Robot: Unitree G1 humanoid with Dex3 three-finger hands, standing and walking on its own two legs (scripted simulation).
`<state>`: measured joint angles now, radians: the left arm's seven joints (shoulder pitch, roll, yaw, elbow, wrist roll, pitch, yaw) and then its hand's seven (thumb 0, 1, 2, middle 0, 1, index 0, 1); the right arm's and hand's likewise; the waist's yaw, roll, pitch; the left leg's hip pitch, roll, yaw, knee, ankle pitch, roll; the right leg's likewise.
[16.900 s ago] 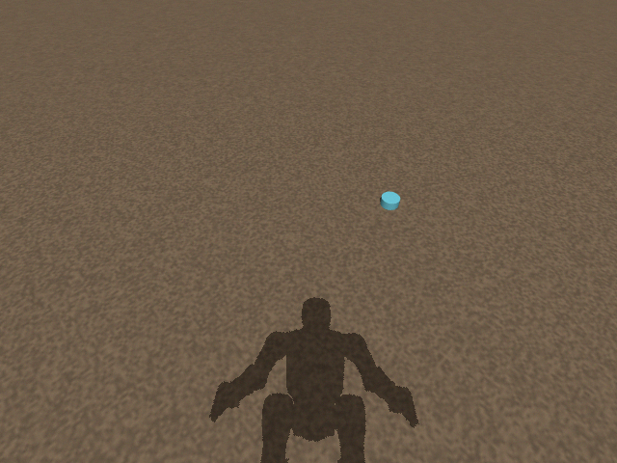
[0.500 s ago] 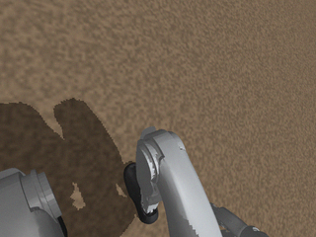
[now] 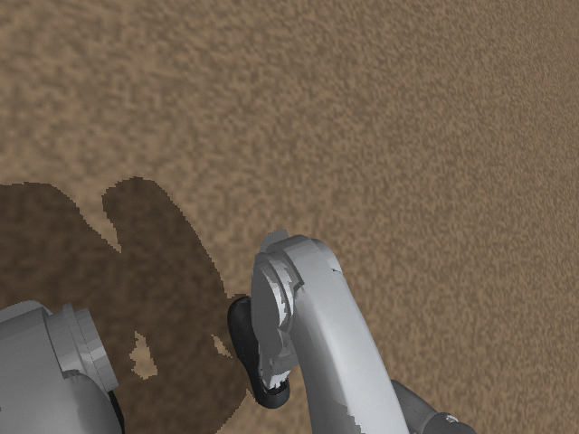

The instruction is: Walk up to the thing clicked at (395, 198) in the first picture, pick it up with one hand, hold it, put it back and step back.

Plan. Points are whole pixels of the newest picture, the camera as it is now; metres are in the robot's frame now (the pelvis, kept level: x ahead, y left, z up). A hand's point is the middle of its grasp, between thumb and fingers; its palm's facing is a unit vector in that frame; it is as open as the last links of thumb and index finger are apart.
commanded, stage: close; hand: left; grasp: from above
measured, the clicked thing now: out of the picture +0.43 +0.34 -0.28
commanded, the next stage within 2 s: settle in 0.54 s
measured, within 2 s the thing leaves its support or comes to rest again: leaves its support in 0.90 s
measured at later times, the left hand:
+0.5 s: hand out of the picture +0.42 +0.33 -0.26, palm faces -0.44 -0.19 -0.88, open 11.0 cm
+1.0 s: hand out of the picture +0.43 +0.34 -0.24, palm faces -0.39 -0.19 -0.90, open 10.9 cm
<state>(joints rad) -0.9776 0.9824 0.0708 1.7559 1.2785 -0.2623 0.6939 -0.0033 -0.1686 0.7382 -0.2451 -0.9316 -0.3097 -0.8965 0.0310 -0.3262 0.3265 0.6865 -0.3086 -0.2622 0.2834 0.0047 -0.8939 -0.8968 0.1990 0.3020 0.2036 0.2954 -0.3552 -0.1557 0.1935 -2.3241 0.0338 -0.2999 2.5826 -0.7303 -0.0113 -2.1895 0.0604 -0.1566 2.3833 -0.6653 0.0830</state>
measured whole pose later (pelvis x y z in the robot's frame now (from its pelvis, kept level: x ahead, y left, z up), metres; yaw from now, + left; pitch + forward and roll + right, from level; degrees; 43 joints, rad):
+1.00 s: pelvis +0.01 +0.00 +0.00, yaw +0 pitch +28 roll -15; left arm -0.94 0.94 0.18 1.62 1.26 -0.20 0.60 -0.01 -0.13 0.59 -0.48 -0.73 -0.59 -0.69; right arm 0.11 -0.33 0.26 0.70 -0.28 -0.23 0.28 0.01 -0.91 -0.90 0.20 0.30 0.20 0.30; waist -0.34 -0.11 0.11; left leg -2.35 0.03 -0.29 2.57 -0.74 -0.02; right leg -2.22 0.05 -0.15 2.38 -0.68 0.07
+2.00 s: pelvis +0.00 -0.01 +0.07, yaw +9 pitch +34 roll -8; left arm -0.77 0.67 0.06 1.13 1.13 -0.15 0.16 -0.01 -0.13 0.59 -0.48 -0.71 -0.60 -0.69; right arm 0.19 -0.29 0.01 0.70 -0.08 0.00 0.13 0.01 -0.92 -0.90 0.20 0.30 0.21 0.30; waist -0.16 0.04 -0.12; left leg -2.23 0.02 -0.13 2.29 -0.67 -0.01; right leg -2.14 -0.01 -0.04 2.22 -0.67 0.05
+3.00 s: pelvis +0.04 +0.00 +0.37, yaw +13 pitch +16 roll -2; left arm -0.32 0.43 -0.15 0.77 1.01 0.00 0.11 -0.01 -0.11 0.59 -0.45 -0.73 -0.57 -0.72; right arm 0.23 -0.24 -0.03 0.73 0.04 -0.02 -0.06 0.01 -0.90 -0.90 0.20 0.30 0.21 0.30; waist -0.06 0.04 -0.14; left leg -1.00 0.05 -0.01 1.21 -0.49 -0.01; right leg -0.96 -0.02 -0.01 1.16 -0.47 0.03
